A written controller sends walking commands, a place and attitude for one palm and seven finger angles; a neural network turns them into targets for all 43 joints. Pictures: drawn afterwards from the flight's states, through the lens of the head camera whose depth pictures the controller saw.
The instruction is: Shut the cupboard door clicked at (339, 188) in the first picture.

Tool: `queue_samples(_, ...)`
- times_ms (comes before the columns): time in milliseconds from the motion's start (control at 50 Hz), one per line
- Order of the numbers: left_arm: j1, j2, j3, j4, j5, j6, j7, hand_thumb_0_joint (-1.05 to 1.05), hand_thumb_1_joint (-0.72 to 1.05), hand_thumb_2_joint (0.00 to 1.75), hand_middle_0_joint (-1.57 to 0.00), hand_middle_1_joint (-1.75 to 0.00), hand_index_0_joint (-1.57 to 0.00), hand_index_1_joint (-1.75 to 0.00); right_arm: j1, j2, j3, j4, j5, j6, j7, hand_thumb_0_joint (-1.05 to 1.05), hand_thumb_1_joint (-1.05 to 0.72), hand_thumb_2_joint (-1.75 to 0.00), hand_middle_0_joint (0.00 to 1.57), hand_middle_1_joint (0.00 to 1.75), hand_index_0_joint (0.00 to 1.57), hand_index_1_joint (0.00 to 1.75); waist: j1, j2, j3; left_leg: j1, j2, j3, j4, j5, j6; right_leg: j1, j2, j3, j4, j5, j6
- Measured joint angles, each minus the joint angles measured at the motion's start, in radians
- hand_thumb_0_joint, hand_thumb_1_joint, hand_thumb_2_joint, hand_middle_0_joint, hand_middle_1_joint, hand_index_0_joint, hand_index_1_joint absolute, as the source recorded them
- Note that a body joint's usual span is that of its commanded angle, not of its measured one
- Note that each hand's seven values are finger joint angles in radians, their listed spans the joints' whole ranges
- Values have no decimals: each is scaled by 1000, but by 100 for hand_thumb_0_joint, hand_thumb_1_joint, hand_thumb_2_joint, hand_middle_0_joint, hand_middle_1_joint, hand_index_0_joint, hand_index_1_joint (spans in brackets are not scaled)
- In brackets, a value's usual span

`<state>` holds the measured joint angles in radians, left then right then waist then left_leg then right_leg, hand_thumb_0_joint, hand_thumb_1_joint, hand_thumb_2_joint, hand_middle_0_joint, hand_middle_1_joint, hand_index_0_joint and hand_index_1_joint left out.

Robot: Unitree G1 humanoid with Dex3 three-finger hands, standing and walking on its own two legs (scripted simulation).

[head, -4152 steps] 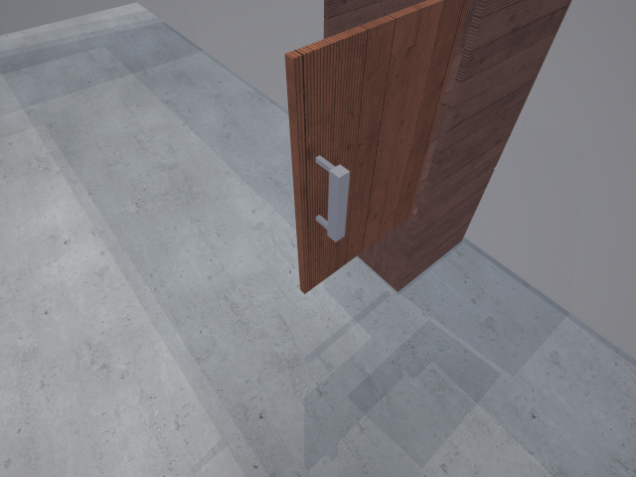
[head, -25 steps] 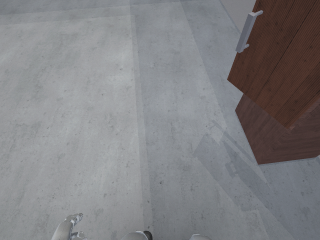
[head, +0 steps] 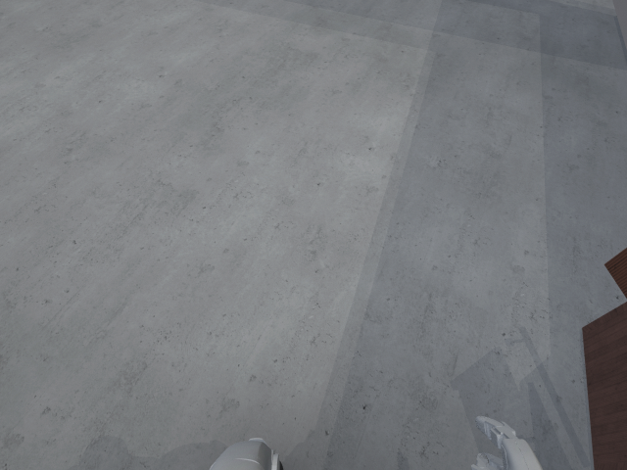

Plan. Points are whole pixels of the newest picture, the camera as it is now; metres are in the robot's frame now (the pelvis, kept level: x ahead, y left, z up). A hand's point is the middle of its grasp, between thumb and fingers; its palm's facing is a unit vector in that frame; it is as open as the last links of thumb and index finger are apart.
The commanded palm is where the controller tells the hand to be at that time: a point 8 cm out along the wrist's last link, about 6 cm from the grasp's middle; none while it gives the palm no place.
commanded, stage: walk to a spot facing it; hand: left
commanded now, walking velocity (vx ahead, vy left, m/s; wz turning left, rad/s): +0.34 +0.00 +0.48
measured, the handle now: out of the picture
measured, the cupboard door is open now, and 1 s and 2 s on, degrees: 27 27 27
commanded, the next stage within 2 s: turn to face it in 0.64 s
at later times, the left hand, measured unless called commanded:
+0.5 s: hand (225, 315) +0.33 +0.17 -0.12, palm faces +0.14 -0.96 -0.25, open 7.4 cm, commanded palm none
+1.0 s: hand (200, 398) +0.21 +0.19 -0.16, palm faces +0.44 -0.88 -0.20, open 7.4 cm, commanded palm none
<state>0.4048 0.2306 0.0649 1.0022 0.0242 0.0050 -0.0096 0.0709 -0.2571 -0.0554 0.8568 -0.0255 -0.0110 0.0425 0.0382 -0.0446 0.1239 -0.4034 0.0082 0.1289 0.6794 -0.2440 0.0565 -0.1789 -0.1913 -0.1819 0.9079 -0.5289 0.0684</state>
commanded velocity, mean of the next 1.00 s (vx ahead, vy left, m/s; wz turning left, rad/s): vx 0.11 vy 0.00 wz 0.20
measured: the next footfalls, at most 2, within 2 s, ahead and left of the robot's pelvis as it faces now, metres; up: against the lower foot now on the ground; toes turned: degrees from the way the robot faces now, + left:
right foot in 0.42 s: +0.34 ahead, -0.12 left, +0.00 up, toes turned +5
left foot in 0.86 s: +0.32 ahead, +0.13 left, +0.00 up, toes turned +29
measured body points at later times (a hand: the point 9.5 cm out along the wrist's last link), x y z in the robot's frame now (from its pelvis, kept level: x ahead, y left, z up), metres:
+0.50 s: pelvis +0.21 -0.03 +0.01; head +0.26 -0.05 +0.46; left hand +0.32 +0.22 -0.10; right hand +0.21 -0.28 -0.15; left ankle +0.06 +0.08 -0.65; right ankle +0.30 -0.12 -0.71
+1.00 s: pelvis +0.30 +0.02 +0.02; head +0.32 +0.06 +0.46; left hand +0.19 +0.24 -0.15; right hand +0.53 -0.13 -0.10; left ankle +0.29 +0.11 -0.71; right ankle +0.31 -0.13 -0.67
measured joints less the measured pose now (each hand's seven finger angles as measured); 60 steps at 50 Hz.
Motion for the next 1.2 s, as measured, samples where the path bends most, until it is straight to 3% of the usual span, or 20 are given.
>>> queue_samples(40, -27, 15, 6, 7, 0, 23, 0, 1, 91, 90, -20, -30, -20, -30, 10, 10, 8, -4, 5, -15, -13, 0, -91, -90, 20, 30, 20, 30, 2, -11, 3, 33, -15, -3, 9, -60, 7, -123, 24, 84, 220, 19, -14)
queue_samples(100, -86, 22, 15, -15, 6, 25, -5, 1, 91, 90, -20, -30, -20, -30, 56, 23, 16, 10, 4, -20, -32, 0, -91, -90, 20, 30, 20, 30, -6, -6, -12, 102, -34, -27, -66, -65, 0, -263, 37, 122, 282, 114, -15)
queue_samples(240, -226, 6, 8, -107, 7, 6, -19, 1, 91, 90, -19, -29, -20, -29, 186, 62, 26, 89, 7, -26, -42, 0, -90, -90, 20, 30, 20, 30, -39, 15, -43, 263, -62, -95, -249, -41, 2, -420, 42, 161, 59, 299, 4)
queue_samples(380, -315, -10, -3, -160, 0, -6, -24, 1, 91, 90, -20, -29, -20, -30, 284, 82, 17, 147, 4, -20, -42, 1, -90, -90, 20, 30, 21, 30, -87, 31, -51, 356, -56, -143, -273, -122, -37, -358, 91, 148, -224, 382, -5)
queue_samples(420, -320, -12, -10, -174, 0, -24, -25, 1, 91, 90, -20, -30, -20, -30, 311, 78, 11, 158, 8, -17, -43, 1, -90, -90, 21, 30, 21, 30, -99, 41, -53, 346, -49, -166, -196, -188, -51, -280, 115, 137, -319, 383, -27)
queue_samples(460, -336, -32, -17, -178, 4, -50, -14, 1, 91, 90, -20, -30, -20, -30, 299, 63, 1, 174, 18, -6, -44, 1, -90, -90, 20, 30, 20, 30, -102, 73, -30, 238, -39, -188, 79, -261, -40, -270, 126, 103, -278, 322, -80)
queue_samples(500, -335, -51, -26, -180, 2, -55, -2, 1, 91, 90, -20, -30, -20, -30, 277, 51, -7, 174, 19, 6, -47, 1, -90, -90, 20, 30, 20, 30, -106, 82, -3, 114, -44, -178, 370, -270, -39, -229, 113, 67, -277, 301, -95)
queue_samples(560, -298, -74, -32, -165, -2, -46, 13, 0, 91, 90, -20, -30, -20, -30, 241, 35, -16, 162, 17, 23, -43, 1, -90, -90, 20, 30, 20, 30, -101, 75, -1, -33, -16, -129, 570, -185, -60, -154, 97, 22, -343, 302, -95)
queue_samples(620, -248, -85, -34, -134, -1, -38, 22, 1, 91, 90, -20, -30, -20, -30, 198, 24, -22, 135, 12, 41, -34, 1, -91, -90, 20, 30, 20, 30, -97, 63, -16, -125, 18, -104, 564, -118, -81, -94, 88, -23, -407, 302, -94)
queue_samples(720, -193, -53, -8, -102, -3, -29, 36, -1, 94, 90, -20, -30, -20, -30, 122, 17, -27, 93, 7, 62, -25, 1, -91, -90, 20, 30, 20, 30, -73, 50, -28, -176, 54, -85, 424, -69, -101, -27, 85, -98, -451, 278, -87)
queue_samples(820, -154, -23, -3, -76, 7, -16, 34, 0, 93, 90, -20, -30, -20, -30, 47, 21, -12, 59, 7, 51, -25, 0, -91, -90, 20, 30, 20, 30, -27, 27, -20, -76, 50, -48, 126, -80, -86, -7, 63, -138, -395, 214, -61)
queue_samples(860, -121, -20, -8, -62, 2, -13, 34, 0, 92, 90, -20, -30, -20, -30, 28, 21, 1, 49, 4, 30, -26, 0, -91, -90, 20, 30, 20, 30, -2, 28, -27, 17, 42, -43, -40, 32, -70, -14, 59, -130, -339, 174, -44)
queue_samples(880, -107, -18, -12, -50, -3, -7, 35, 0, 92, 90, -20, -30, -20, -30, 21, 24, 7, 46, 3, 15, -29, 0, -91, -90, 20, 30, 20, 30, 4, 30, -36, 38, 41, -40, -64, -1, -39, -30, 58, -113, -295, 149, -37)
queue_samples(920, -106, -8, -19, -19, -10, 16, 42, 0, 92, 90, -20, -30, -20, -30, 1, 49, 24, 50, 1, 2, -41, 0, -91, -90, 20, 30, 20, 30, 17, 4, -30, 52, 26, -22, -39, -51, -9, -65, 68, -3, -190, 10, -37)
queue_samples(960, -103, -10, -23, 4, -10, 34, 42, 1, 92, 90, -20, -29, -20, -30, -11, 73, 43, 54, -1, -1, -54, 0, -91, -90, 20, 30, 20, 30, 26, -4, -28, 86, 25, -4, -60, -56, -5, -102, 91, 78, -93, -33, -37)
queue_samples(1020, -108, -27, -20, 21, -11, 56, 26, 1, 92, 90, -20, -29, -20, -29, -17, 99, 59, 54, 2, 6, -67, 0, -91, -90, 20, 30, 20, 30, 29, 17, -29, 132, 40, 21, -107, -41, -6, -163, 120, 138, 27, -9, -34)
queue_samples(1100, -119, -41, -6, 6, -8, 71, 8, 1, 91, 90, -20, -29, -20, -30, -7, 119, 61, 61, 3, 26, -68, 0, -90, -90, 20, 30, 21, 30, 26, 44, -30, 171, 67, 60, -143, -37, -11, -213, 129, 140, 61, 30, -27)
queue_samples(1200, -143, -41, 13, -31, -2, 74, -5, 1, 91, 90, -20, -29, -20, -30, 30, 106, 31, 78, 6, 41, -67, 0, -91, -90, 21, 30, 21, 30, 12, 65, -29, 187, 101, 118, -133, -57, -32, -212, 134, 108, -34, 90, -25)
